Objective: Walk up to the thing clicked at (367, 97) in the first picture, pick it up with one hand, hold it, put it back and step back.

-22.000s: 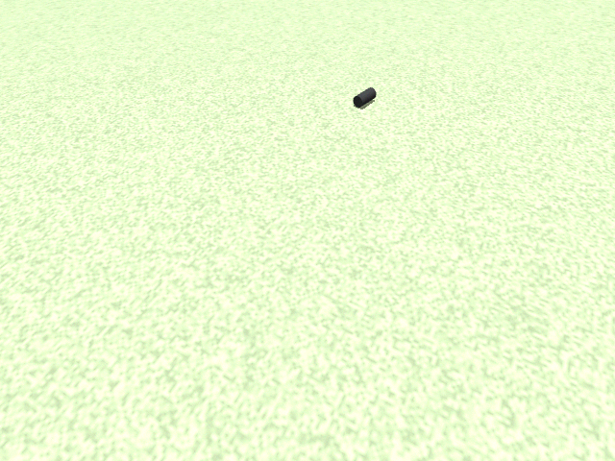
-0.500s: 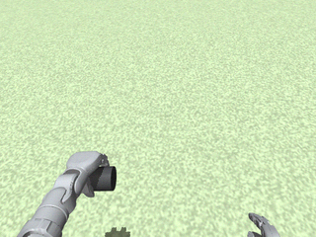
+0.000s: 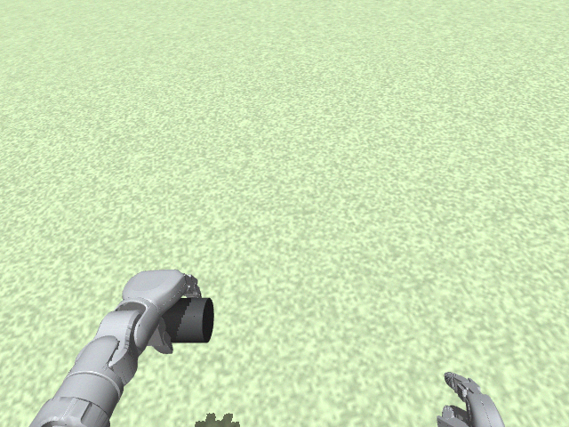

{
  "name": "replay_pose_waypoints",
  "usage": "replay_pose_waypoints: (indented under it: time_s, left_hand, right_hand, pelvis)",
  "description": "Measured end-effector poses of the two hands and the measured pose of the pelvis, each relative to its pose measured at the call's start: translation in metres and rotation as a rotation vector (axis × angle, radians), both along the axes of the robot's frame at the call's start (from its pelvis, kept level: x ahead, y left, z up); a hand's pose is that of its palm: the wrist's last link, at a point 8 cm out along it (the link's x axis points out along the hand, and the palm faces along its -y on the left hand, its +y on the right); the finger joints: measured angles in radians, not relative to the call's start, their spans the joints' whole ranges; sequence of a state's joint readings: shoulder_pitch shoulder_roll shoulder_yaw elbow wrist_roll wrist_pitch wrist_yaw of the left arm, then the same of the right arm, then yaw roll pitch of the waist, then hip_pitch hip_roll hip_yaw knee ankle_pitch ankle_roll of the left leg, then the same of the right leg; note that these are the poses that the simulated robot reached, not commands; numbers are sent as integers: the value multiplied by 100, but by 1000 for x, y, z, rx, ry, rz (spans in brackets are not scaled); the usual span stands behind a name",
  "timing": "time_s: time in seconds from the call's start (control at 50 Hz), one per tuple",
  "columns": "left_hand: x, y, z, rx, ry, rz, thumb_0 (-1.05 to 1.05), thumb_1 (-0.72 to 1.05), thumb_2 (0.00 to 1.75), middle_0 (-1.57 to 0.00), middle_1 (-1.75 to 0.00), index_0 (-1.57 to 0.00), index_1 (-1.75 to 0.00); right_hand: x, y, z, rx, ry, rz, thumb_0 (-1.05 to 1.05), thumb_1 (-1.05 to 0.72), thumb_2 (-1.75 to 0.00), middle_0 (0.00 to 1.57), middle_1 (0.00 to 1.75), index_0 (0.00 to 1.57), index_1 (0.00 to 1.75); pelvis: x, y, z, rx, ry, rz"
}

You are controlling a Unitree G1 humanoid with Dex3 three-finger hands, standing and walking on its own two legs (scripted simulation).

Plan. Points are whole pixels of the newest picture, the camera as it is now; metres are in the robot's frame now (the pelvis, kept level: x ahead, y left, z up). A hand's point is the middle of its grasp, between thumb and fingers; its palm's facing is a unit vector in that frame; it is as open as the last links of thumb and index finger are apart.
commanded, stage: hold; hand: left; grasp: from above
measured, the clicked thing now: (167, 320) +0.30 +0.23 -0.06
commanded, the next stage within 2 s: crouch in 0.42 s
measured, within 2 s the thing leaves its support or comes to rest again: neither
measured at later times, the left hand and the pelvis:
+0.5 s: hand (164, 313) +0.29 +0.22 -0.04, palm faces -0.47 -0.05 -0.88, open 9.8 cm; pelvis +0.01 +0.00 +0.00, yaw +0 degrees
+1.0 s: hand (181, 334) +0.31 +0.23 -0.16, palm faces -0.46 +0.03 -0.89, open 9.9 cm; pelvis -0.02 +0.00 -0.05, yaw +1 degrees
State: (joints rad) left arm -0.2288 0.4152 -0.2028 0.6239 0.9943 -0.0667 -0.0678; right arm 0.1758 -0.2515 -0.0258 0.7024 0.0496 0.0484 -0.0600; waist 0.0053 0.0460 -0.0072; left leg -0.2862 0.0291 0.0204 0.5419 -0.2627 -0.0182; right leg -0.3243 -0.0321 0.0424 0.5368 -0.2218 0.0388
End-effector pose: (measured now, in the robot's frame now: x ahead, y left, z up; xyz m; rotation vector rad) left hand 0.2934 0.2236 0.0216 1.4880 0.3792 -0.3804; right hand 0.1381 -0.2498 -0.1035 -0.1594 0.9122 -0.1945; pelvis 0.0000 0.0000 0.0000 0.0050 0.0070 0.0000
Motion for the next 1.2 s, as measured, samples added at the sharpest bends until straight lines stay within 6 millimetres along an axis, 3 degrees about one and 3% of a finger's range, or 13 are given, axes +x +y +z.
replay_pose_waypoints:
  time_s: [0.28,0.58,0.7,0.82,0.92,1.08,1.2]
  left_hand:
    - [1,-2,-3,-5,22,-5,-1,5,37,-79,-33,-80,-34]
    - [10,3,0,8,3,13,-1,4,39,-78,-38,-78,-38]
    - [8,2,-10,-4,20,2,-2,4,40,-76,-41,-77,-41]
    - [5,2,-43,4,29,-20,-2,2,42,-76,-43,-77,-44]
    - [10,4,-83,41,14,-34,-2,1,43,-76,-45,-76,-46]
    - [33,11,-162,88,-32,-29,-2,2,42,-74,-47,-75,-47]
    - [56,13,-222,97,-43,-9,-1,4,41,-74,-46,-75,-46]
  right_hand:
    - [10,2,3,0,-3,4,1,-91,-89,20,30,20,30]
    - [3,0,0,-1,32,-14,1,-90,-89,20,30,20,30]
    - [0,-2,1,-5,37,-17,1,-90,-89,20,30,20,30]
    - [-10,-6,-7,-28,83,-1,1,-90,-89,20,30,20,30]
    - [-30,-16,-28,-59,153,6,1,-90,-89,20,30,20,30]
    - [-87,-31,-88,-122,301,-34,1,-90,-89,20,30,20,30]
    - [-132,-29,-140,-143,408,-87,1,-90,-89,20,30,20,30]
  pelvis:
    - [4,0,2,1,-1,1]
    - [8,1,2,-1,0,2]
    - [7,0,2,-1,6,4]
    - [0,-1,-6,-1,57,12]
    - [-8,-1,-27,-10,149,22]
    - [-25,3,-87,-30,318,27]
    - [-34,8,-138,-40,431,20]
